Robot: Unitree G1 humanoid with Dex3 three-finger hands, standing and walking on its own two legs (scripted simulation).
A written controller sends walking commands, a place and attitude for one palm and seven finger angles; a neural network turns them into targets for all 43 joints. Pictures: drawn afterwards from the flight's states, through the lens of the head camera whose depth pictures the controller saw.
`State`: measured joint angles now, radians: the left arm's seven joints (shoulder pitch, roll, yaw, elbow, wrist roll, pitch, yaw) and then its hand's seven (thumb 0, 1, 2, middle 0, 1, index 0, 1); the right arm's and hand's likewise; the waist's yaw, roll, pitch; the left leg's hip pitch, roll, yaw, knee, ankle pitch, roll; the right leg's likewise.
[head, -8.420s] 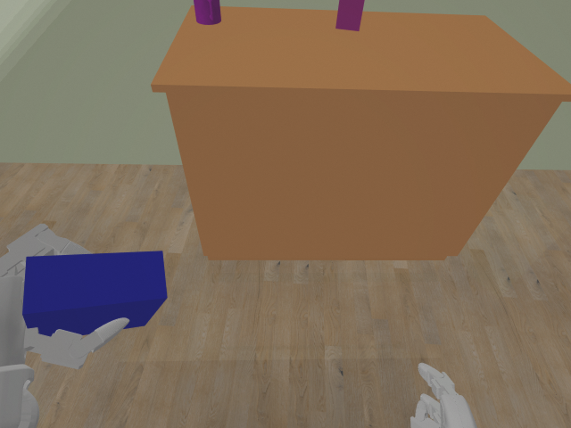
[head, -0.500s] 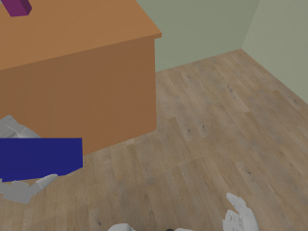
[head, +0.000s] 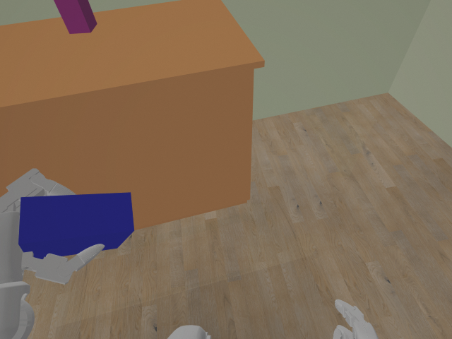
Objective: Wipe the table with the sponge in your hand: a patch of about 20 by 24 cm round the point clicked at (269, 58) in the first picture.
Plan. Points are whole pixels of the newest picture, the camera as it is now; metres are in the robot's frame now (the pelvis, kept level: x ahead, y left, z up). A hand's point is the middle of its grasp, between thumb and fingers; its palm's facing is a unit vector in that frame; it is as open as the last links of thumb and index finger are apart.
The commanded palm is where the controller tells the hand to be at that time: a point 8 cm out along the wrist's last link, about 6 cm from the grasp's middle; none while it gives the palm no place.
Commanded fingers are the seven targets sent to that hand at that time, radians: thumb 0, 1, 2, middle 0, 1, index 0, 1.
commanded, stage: take the last steps up to it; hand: left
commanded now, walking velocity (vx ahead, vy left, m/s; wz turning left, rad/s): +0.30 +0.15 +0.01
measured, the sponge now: (93, 226) +0.23 +0.20 +0.15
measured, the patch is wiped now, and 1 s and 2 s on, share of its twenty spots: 0.00 0.00 0.00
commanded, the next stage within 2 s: come to a stop and stand still in 1.20 s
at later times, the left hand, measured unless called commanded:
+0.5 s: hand (58, 167) +0.31 +0.27 +0.18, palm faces +0.35 -0.81 -0.47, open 9.6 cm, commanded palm +0.25 +0.32 +0.19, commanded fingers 0.00 0.10 1.30 -1.20 -1.60 -1.20 -1.60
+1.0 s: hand (51, 120) +0.42 +0.34 +0.18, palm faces +0.37 -0.81 -0.46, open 9.6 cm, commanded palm +0.35 +0.38 +0.19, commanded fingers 0.00 0.10 1.30 -1.20 -1.60 -1.20 -1.60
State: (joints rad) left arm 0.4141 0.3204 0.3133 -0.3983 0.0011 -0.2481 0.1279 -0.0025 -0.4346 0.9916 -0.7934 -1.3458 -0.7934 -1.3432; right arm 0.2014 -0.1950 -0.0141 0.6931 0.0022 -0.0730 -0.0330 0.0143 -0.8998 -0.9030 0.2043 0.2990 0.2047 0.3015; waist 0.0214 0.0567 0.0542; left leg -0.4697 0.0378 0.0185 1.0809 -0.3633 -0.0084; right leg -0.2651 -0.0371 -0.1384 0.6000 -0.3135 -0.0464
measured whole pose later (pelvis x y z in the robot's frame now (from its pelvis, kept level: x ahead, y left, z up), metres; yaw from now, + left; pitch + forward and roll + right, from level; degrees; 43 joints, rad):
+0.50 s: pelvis +0.09 +0.05 +0.00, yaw -1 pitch +0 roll +1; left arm 0.49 0.38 0.36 -0.54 -0.01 -0.25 0.15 0.00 -0.44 0.99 -0.79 -1.35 -0.79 -1.34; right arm 0.20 -0.14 0.00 0.61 0.01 -0.13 -0.04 0.01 -0.90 -0.90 0.20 0.30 0.20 0.30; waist 0.00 0.00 0.07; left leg -0.28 0.06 0.17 0.54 -0.27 0.01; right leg -0.40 -0.09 -0.15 0.81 -0.43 0.02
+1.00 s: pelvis +0.18 +0.11 +0.00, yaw -2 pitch +0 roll +1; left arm 0.42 0.44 0.41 -0.51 -0.01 -0.26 0.16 0.00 -0.44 0.99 -0.79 -1.35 -0.79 -1.34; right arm 0.16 -0.18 -0.06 0.60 0.02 -0.09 -0.05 0.01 -0.90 -0.90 0.20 0.30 0.20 0.30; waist -0.01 -0.05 0.08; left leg -0.36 0.07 0.17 0.61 -0.25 0.03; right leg -0.41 -0.10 -0.07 1.07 -0.54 0.02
